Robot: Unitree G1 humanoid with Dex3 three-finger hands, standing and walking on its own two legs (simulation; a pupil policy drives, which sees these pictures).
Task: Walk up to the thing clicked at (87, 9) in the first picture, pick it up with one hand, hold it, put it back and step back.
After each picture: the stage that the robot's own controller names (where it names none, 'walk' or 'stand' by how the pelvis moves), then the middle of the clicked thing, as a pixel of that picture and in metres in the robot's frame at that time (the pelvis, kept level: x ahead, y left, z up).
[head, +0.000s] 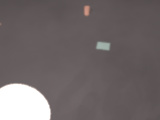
stand; (86, 10) +2.00 -0.07 -0.72
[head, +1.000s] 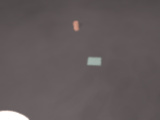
walk; (76, 25) +1.86 +0.21 -0.71
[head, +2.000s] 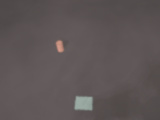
walk; (60, 46) +1.24 +0.34 -0.72
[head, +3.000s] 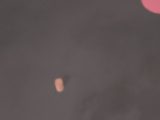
walk; (59, 85) +0.77 +0.26 -0.71
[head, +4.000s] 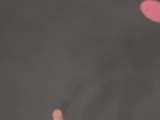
walk; (57, 116) +0.47 +0.18 -0.70
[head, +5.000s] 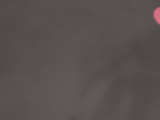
stand; out of the picture +0.36 +0.16 -0.72
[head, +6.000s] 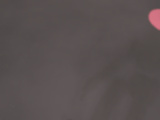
stand; out of the picture +0.35 +0.18 -0.72
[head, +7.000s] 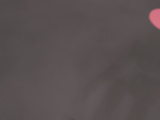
stand; out of the picture +0.37 +0.17 -0.73
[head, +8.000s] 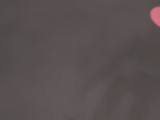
stand; out of the picture +0.35 +0.17 -0.73
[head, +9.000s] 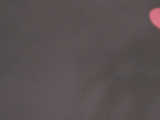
go down; out of the picture +0.35 +0.17 -0.73
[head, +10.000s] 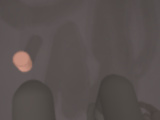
go down; (23, 62) +0.43 +0.21 -0.32
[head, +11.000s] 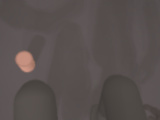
approach; (26, 62) +0.43 +0.21 -0.30
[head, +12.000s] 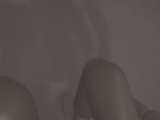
close in; out of the picture +0.42 +0.25 -0.22
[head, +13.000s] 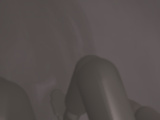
close; out of the picture +0.42 +0.26 -0.22
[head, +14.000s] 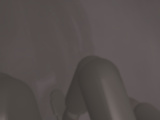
lift; out of the picture +0.39 +0.24 -0.23
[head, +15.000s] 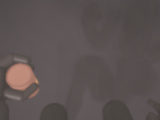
lift; (24, 82) +0.33 +0.19 -0.01
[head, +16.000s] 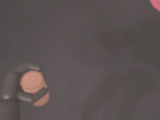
hold; (36, 89) +0.32 +0.17 +0.01
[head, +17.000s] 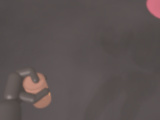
hold; (38, 91) +0.32 +0.17 +0.01
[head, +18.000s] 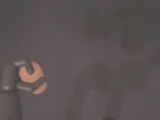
crouch; (34, 78) +0.37 +0.16 -0.05
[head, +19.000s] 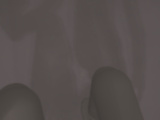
lower; out of the picture +0.46 +0.26 -0.12
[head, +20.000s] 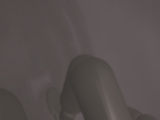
lower; out of the picture +0.43 +0.28 -0.23
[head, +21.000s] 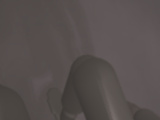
lower; out of the picture +0.43 +0.28 -0.23
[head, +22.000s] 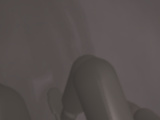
lower; out of the picture +0.43 +0.28 -0.23
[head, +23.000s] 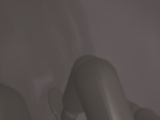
lower; out of the picture +0.43 +0.28 -0.23
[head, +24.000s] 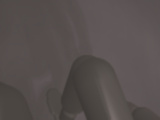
open; out of the picture +0.42 +0.25 -0.23
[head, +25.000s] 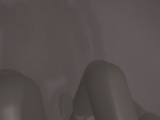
stand; out of the picture +0.42 +0.24 -0.24
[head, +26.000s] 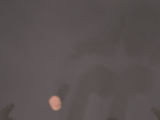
stand; (55, 103) +0.40 +0.16 -0.57
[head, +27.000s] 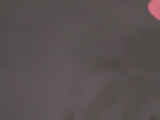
stand; out of the picture +0.37 +0.16 -0.66
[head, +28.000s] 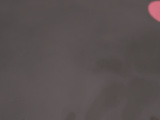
stand; out of the picture +0.38 +0.16 -0.67
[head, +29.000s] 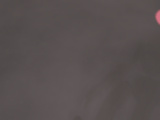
stand; out of the picture +0.39 +0.14 -0.72
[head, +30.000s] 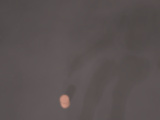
walk; (64, 101) +0.46 +0.11 -0.70
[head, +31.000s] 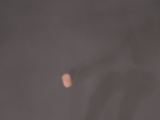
walk; (66, 80) +0.70 +0.17 -0.70
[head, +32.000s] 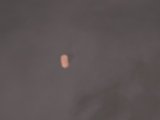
stand; (64, 61) +1.02 +0.20 -0.70
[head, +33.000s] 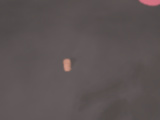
stand; (67, 65) +1.02 +0.16 -0.72
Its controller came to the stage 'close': yes
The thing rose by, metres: 0.72
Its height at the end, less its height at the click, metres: +0.00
